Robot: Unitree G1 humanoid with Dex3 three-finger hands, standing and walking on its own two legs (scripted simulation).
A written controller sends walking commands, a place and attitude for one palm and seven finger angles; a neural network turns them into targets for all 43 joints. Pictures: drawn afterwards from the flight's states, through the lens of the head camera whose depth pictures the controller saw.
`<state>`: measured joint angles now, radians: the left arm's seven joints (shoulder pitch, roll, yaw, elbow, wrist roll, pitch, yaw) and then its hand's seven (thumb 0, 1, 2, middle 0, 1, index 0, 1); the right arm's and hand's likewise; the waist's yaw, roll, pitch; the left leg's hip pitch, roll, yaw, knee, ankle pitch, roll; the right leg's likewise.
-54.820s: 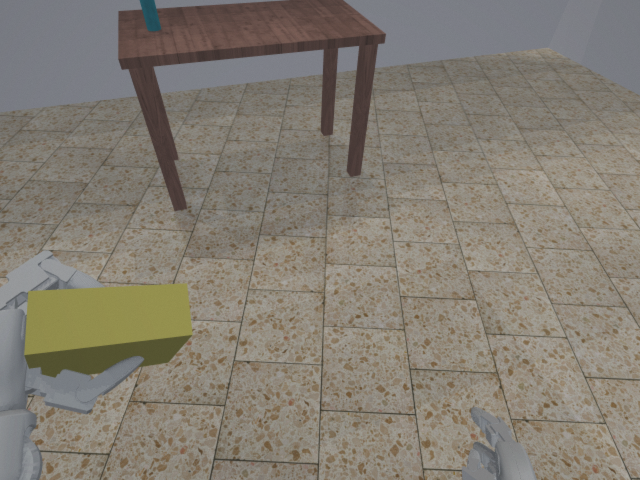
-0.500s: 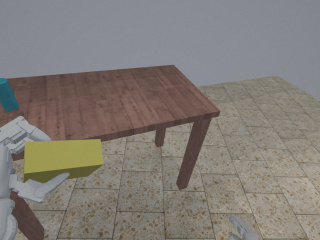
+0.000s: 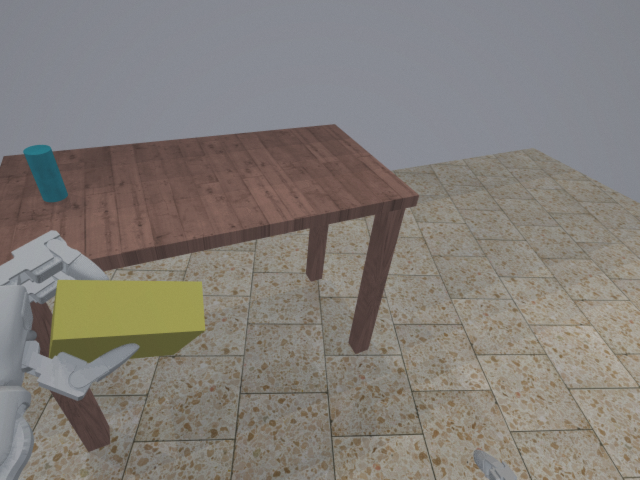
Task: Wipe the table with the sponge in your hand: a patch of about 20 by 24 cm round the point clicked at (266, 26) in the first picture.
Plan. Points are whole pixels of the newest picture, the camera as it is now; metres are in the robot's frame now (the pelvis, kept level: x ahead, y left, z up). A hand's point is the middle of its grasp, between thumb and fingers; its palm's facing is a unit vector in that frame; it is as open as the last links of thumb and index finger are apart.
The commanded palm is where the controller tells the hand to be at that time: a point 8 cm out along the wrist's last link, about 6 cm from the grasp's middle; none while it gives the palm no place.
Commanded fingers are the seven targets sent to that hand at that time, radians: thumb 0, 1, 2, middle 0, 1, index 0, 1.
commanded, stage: stop stepping back and stand still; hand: left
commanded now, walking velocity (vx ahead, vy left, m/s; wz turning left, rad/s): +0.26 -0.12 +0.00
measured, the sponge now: (147, 322) +0.23 +0.20 +0.15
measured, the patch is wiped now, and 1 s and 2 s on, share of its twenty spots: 1.00 1.00 1.00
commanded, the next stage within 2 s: stand and wait in 0.36 s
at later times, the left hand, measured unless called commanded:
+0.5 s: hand (83, 334) +0.19 +0.23 +0.19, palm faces +0.40 -0.85 -0.33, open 9.4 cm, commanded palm +0.14 +0.26 +0.19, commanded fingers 0.00 0.10 1.30 -1.20 -1.60 -1.20 -1.60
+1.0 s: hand (81, 316) +0.22 +0.25 +0.18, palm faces +0.43 -0.86 -0.30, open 9.4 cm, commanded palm +0.16 +0.29 +0.19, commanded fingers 0.00 0.10 1.30 -1.20 -1.60 -1.20 -1.60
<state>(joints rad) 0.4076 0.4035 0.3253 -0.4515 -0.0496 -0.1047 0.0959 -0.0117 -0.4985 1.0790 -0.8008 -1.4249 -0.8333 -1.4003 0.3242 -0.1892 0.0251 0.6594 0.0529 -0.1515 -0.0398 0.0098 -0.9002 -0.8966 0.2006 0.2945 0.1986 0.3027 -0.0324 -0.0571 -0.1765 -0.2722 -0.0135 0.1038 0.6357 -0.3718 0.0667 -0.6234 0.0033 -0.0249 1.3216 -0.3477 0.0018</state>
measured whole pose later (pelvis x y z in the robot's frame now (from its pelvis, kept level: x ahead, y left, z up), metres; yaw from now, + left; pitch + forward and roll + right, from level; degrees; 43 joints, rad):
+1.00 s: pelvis +0.00 +0.01 +0.01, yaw +0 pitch -1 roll -1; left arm 0.42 0.33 0.29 -0.44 -0.05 -0.09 0.16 -0.01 -0.50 1.08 -0.80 -1.43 -0.83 -1.41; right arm 0.17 -0.19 0.04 0.61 0.02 -0.09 -0.07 0.01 -0.90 -0.90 0.20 0.30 0.20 0.30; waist 0.02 0.01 -0.04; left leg -0.24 0.03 0.02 0.54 -0.27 0.00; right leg -0.21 -0.02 -0.06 0.48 -0.24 0.02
